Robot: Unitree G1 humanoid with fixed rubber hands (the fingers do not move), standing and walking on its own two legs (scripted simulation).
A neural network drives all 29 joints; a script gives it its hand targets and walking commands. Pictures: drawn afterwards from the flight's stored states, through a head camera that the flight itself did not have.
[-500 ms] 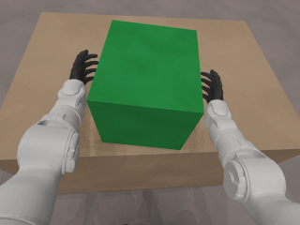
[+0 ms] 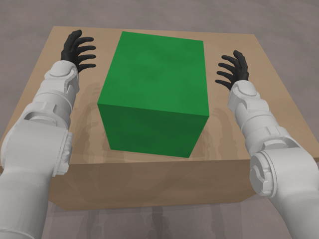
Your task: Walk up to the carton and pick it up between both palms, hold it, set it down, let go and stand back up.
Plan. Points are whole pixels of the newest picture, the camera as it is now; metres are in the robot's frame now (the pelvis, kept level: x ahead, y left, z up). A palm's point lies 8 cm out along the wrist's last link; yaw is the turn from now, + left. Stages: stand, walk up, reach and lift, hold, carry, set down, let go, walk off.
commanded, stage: set down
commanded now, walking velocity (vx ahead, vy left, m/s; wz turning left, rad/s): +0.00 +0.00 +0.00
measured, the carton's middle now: (156, 96) +0.52 +0.00 +0.02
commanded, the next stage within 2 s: none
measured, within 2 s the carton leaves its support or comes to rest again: neither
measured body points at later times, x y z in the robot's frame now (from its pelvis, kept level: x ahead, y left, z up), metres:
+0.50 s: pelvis -0.01 -0.01 +0.01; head +0.04 +0.04 +0.45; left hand +0.50 +0.22 +0.19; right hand +0.45 -0.19 +0.18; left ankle +0.03 +0.09 -0.73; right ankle +0.00 -0.12 -0.73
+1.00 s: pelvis -0.01 +0.00 +0.01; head +0.02 +0.03 +0.46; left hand +0.45 +0.22 +0.13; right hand +0.40 -0.18 +0.12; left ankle +0.03 +0.09 -0.73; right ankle +0.00 -0.12 -0.73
